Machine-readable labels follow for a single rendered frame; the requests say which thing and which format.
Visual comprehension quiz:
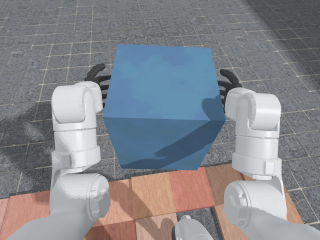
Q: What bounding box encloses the carton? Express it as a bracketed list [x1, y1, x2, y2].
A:
[102, 44, 226, 171]

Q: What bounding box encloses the robot right hand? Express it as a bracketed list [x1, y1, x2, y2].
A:
[217, 69, 242, 114]

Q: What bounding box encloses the robot left forearm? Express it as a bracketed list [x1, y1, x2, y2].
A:
[49, 81, 103, 212]

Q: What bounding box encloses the robot right thigh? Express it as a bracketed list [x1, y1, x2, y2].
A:
[175, 218, 214, 240]

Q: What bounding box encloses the robot left upper arm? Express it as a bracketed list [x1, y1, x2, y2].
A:
[5, 173, 111, 240]

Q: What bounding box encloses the right robot shin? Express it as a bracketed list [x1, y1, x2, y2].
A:
[179, 215, 191, 222]

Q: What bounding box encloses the robot left hand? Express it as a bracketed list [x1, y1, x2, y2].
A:
[84, 63, 111, 108]

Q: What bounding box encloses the robot right upper arm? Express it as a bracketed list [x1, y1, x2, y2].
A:
[223, 180, 320, 240]

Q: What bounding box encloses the robot right forearm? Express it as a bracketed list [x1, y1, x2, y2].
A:
[225, 87, 287, 213]

